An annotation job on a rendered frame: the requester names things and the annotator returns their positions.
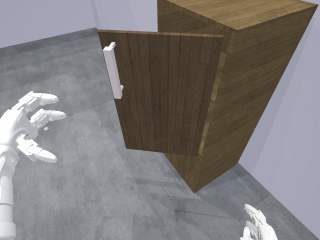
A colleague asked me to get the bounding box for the handle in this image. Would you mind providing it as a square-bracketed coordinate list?
[103, 42, 124, 99]

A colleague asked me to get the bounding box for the left robot hand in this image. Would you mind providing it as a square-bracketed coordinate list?
[0, 91, 67, 163]

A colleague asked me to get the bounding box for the cupboard door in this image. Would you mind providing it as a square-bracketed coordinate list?
[98, 29, 224, 157]

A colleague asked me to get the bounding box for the right robot hand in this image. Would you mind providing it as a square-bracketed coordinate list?
[240, 204, 278, 240]

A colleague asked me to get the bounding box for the robot left forearm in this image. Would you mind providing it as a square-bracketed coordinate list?
[0, 144, 20, 240]

